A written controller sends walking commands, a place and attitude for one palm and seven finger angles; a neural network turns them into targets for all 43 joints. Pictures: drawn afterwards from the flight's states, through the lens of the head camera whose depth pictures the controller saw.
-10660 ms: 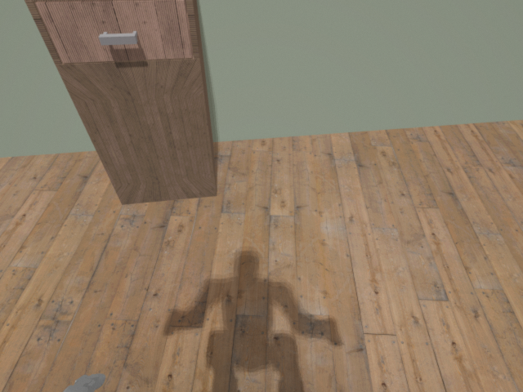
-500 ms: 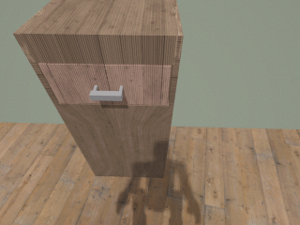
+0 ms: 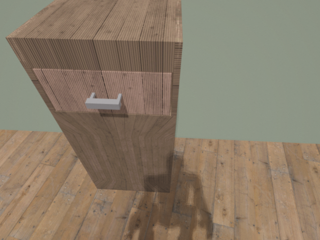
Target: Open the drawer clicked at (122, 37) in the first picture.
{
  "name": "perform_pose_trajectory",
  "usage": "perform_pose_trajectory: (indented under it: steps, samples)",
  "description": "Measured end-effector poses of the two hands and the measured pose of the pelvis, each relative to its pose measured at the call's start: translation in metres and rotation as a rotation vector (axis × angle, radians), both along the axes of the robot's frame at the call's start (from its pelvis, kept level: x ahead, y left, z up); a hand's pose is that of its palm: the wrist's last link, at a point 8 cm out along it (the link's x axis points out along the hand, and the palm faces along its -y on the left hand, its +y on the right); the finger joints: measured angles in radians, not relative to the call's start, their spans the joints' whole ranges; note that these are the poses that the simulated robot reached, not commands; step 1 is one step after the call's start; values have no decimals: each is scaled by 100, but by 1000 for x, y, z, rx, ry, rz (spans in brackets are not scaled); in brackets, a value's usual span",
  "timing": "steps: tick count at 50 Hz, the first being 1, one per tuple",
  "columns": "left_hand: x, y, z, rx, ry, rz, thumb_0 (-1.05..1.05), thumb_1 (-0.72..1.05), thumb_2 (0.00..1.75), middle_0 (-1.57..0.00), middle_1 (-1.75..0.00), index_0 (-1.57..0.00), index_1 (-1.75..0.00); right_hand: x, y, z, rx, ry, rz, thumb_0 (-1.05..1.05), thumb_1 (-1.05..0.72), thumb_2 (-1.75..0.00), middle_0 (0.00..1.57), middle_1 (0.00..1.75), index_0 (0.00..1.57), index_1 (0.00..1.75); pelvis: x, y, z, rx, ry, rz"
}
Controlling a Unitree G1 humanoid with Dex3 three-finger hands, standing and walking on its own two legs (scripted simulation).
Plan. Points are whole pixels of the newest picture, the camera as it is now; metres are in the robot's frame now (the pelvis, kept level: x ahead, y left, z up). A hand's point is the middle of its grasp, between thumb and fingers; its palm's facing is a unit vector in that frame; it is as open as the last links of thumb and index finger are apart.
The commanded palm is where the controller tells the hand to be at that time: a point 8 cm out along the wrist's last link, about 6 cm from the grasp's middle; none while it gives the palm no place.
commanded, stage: raise the hand with hooked fingers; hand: left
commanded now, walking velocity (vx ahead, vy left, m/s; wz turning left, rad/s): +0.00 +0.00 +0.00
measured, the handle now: (105, 99) +0.52 +0.22 +0.05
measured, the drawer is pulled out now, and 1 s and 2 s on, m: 0.00 0.00 0.00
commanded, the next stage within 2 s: move the hooked fingers above the handle in 1.88 s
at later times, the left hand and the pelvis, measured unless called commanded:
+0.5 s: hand (79, 239) +0.14 +0.20 -0.05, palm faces -0.05 -0.13 -0.99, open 9.1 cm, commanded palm +0.16 +0.21 +0.03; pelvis -0.01 -0.03 -0.04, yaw +0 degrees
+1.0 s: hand (62, 173) +0.24 +0.24 +0.07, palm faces +0.14 -0.10 -0.99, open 12.1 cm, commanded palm +0.22 +0.24 +0.13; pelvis +0.00 +0.01 -0.01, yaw +0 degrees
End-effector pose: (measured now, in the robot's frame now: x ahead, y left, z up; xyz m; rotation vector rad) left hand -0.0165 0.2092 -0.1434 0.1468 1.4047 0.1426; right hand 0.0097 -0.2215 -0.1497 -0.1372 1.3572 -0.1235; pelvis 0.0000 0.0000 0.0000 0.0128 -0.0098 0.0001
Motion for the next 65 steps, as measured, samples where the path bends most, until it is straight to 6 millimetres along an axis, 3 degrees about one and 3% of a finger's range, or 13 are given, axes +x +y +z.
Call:
perform_pose_trajectory:
  steps: [2, 6, 10, 13, 16, 19, 22, 25, 32, 37, 46, 53, 65]
  samples:
    - [20, 8, 14, 74, -89, -104, 4, 94, 90, -21, -30, -20, -30, 10, -7, 5, -27, -90, -4, 1, -92, -90, 20, 30, 20, 30, -1, -3, -2, 5, -3, -13]
    - [98, 31, 88, 325, -530, -198, 6, 94, 88, -21, -32, -21, -32, 51, -24, 13, -71, -360, -14, 1, -92, -90, 20, 30, 20, 30, -4, -6, -6, 14, -2, 14]
    - [174, 20, 161, 626, -876, -478, 5, 86, 86, -21, -35, -21, -35, 109, -34, 23, -71, -589, 45, 1, -92, -90, 20, 30, 20, 30, -11, -7, -14, 20, 43, 30]
    - [205, 0, 182, 813, -1003, -665, 3, 80, 84, -21, -39, -20, -39, 146, -40, 37, -63, -684, 83, 1, -91, -90, 20, 30, 20, 30, -15, -11, -21, 31, 88, 11]
    - [201, -19, 170, 878, -1005, -800, 2, 73, 81, -21, -43, -21, -43, 173, -42, 49, -48, -693, 132, 1, -91, -90, 20, 30, 20, 30, -15, -18, -26, 49, 127, -19]
    - [176, -27, 147, 891, -937, -888, 1, 65, 78, -22, -47, -22, -47, 193, -42, 58, -48, -672, 200, 1, -91, -90, 20, 30, 20, 30, -15, -25, -31, 57, 146, -38]
    - [147, -20, 136, 947, -854, -944, 0, 57, 75, -24, -52, -23, -52, 210, -38, 59, -58, -664, 254, 1, -91, -90, 20, 30, 20, 30, -14, -29, -36, 46, 149, -24]
    - [137, -2, 147, 1068, -833, -966, 0, 49, 72, -25, -56, -25, -56, 223, -29, 53, -55, -665, 291, 1, -91, -90, 20, 30, 20, 30, -15, -29, -40, 31, 142, 2]
    - [188, 15, 212, 1257, -1013, -899, 0, 32, 65, -27, -67, -27, -67, 221, 6, 34, 40, -652, 288, 1, -91, -90, 20, 30, 20, 30, -16, -25, -41, 16, 112, 34]
    - [224, 4, 226, 1169, -993, -916, 0, 21, 60, -27, -74, -27, -74, 193, 17, 31, 93, -569, 213, 1, -91, -90, 20, 30, 20, 30, -9, -19, -28, 27, 102, 5]
    - [228, 19, 243, 1118, -985, -1010, 0, 0, 51, -29, -88, -29, -88, 161, -6, 32, -9, -460, 159, 1, -91, -90, 20, 30, 20, 30, 0, -2, -15, 15, 64, -15]
    - [240, 45, 276, 1203, -1052, -940, 0, -16, 44, -30, -98, -30, -98, 172, -4, 39, -46, -470, 154, 1, -91, -90, 20, 30, 20, 30, -4, 14, -12, 2, 42, 9]
    - [275, 55, 325, 1206, -1073, -1017, 0, -41, 33, -32, -115, -32, -115, 196, 52, 63, 52, -563, 181, 1, -91, -90, 20, 30, 20, 30, -8, 31, -4, -6, -7, 7]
